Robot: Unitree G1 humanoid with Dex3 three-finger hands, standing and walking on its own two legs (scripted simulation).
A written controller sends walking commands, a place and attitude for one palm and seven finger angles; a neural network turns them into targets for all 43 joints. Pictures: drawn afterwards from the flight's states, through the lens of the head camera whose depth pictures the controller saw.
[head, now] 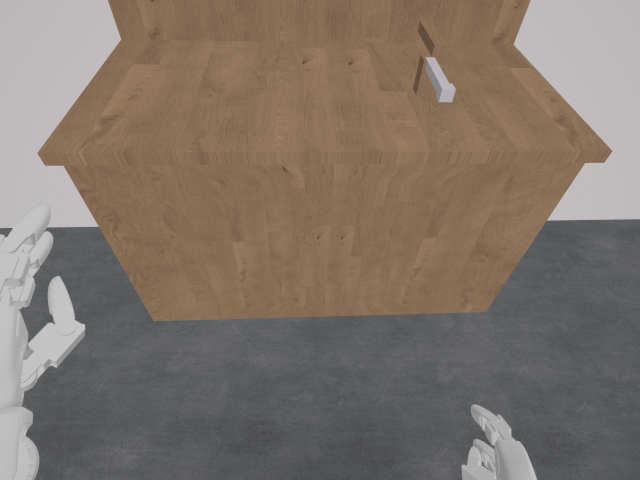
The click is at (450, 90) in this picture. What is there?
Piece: tap's lever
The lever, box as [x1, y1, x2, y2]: [436, 84, 455, 101]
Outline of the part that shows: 439,84 436,94 438,101 451,101 455,90 453,85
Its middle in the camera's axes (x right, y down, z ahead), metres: +0.25 -0.30 +0.79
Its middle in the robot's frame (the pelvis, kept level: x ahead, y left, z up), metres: +0.82 -0.20 +0.09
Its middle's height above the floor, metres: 0.87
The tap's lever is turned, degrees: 0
